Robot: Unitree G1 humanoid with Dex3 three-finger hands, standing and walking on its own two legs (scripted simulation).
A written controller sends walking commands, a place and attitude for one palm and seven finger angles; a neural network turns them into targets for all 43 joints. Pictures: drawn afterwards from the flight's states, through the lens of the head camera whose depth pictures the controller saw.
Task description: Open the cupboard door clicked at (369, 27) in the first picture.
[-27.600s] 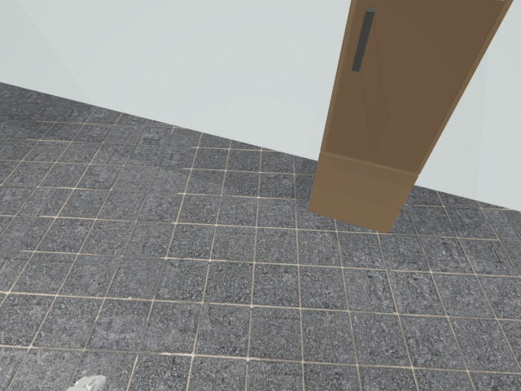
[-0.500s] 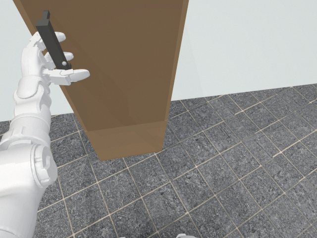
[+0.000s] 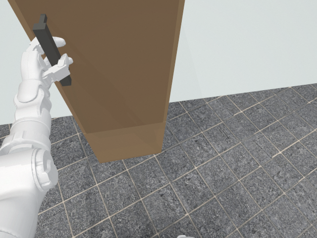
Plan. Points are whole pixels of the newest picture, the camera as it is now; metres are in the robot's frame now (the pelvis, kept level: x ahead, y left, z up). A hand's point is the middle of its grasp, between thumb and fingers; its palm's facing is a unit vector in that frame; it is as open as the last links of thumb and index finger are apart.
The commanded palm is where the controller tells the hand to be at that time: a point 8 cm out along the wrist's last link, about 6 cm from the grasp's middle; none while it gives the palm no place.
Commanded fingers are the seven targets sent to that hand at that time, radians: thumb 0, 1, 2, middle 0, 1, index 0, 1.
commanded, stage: pull the door open along its arc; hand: left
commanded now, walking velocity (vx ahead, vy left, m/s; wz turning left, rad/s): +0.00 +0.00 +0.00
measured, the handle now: (55, 52) +0.56 +0.22 +0.14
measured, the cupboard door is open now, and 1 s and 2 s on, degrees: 0 40 46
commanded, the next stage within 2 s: open thumb and fingers to let go in 1.18 s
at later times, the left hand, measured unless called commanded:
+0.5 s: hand (70, 88) +0.44 +0.17 +0.14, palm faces +0.06 -1.00 +0.02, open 6.2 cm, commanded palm +0.38 +0.21 +0.14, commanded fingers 0.00 0.90 0.90 -0.40 -1.35 -0.40 -1.35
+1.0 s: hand (122, 122) +0.33 +0.05 +0.14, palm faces +0.48 -0.87 -0.02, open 6.4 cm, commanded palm +0.27 +0.07 +0.14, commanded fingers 0.00 0.90 0.90 -0.40 -1.35 -0.40 -1.35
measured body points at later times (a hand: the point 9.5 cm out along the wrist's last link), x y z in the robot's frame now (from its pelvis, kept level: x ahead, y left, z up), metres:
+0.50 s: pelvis +0.01 +0.00 +0.01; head +0.04 -0.01 +0.46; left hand +0.43 +0.22 +0.14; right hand +0.06 -0.26 -0.11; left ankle -0.01 +0.10 -0.71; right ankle -0.01 -0.11 -0.71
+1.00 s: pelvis -0.01 -0.03 +0.01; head -0.02 -0.05 +0.46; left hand +0.30 +0.10 +0.15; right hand +0.19 -0.22 -0.08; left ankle -0.01 +0.10 -0.71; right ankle -0.01 -0.11 -0.71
